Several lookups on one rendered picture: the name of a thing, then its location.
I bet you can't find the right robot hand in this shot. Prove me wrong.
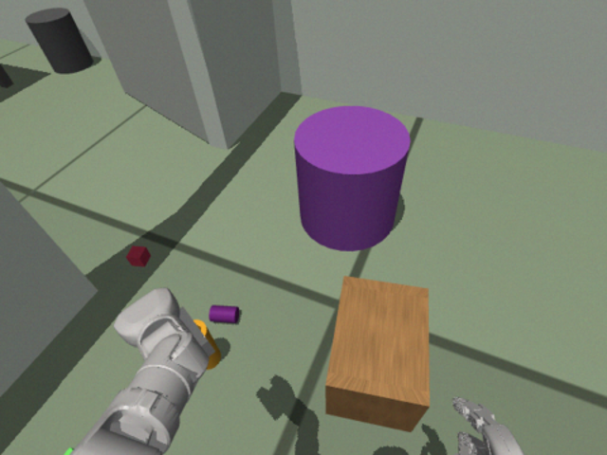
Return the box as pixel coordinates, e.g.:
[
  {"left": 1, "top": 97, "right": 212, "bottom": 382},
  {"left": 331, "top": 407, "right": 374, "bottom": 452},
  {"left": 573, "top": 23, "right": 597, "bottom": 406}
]
[{"left": 452, "top": 397, "right": 524, "bottom": 455}]

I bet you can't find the left robot hand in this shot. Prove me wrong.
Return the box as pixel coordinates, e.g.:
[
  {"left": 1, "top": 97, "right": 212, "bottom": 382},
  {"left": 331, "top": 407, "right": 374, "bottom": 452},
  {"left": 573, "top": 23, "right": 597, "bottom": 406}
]
[{"left": 114, "top": 288, "right": 180, "bottom": 347}]

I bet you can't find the left robot arm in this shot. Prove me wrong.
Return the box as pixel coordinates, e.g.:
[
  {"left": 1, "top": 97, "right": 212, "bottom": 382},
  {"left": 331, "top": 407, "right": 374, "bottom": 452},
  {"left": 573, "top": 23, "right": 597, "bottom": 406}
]
[{"left": 69, "top": 314, "right": 209, "bottom": 455}]

